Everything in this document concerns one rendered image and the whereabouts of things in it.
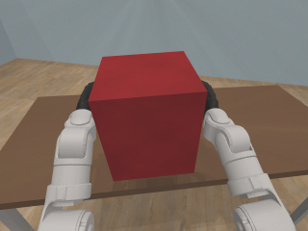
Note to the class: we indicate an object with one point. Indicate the table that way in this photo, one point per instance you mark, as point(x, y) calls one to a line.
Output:
point(276, 122)

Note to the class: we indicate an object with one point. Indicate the robot right hand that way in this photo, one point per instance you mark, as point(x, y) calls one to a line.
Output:
point(211, 100)

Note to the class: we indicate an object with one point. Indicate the robot left forearm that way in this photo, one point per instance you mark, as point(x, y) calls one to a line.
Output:
point(70, 183)

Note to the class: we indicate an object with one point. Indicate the right robot upper arm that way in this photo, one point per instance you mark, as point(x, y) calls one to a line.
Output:
point(263, 215)

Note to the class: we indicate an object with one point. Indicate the carton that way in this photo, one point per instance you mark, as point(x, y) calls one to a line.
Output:
point(148, 111)

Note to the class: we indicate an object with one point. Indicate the left robot upper arm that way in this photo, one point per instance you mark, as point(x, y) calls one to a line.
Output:
point(68, 220)

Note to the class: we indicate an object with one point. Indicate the robot right forearm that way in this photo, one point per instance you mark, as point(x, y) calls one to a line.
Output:
point(244, 173)

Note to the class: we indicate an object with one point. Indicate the robot left hand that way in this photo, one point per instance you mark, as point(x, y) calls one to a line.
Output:
point(83, 103)

